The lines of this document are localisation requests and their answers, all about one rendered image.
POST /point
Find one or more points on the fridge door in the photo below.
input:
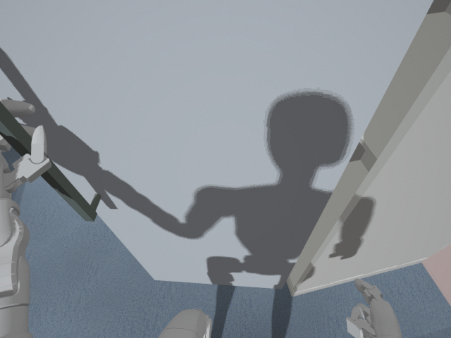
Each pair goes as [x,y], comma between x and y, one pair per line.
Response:
[215,131]

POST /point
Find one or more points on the left robot hand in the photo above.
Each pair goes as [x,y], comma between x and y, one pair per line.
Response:
[29,167]

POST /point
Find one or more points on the left robot thigh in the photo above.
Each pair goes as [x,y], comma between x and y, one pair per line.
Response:
[188,323]

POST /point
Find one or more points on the handle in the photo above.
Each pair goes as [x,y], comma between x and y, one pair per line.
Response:
[20,140]

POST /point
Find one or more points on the robot left forearm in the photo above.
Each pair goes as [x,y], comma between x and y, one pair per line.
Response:
[14,272]

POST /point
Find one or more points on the right robot hand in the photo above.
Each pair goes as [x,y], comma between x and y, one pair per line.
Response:
[379,319]

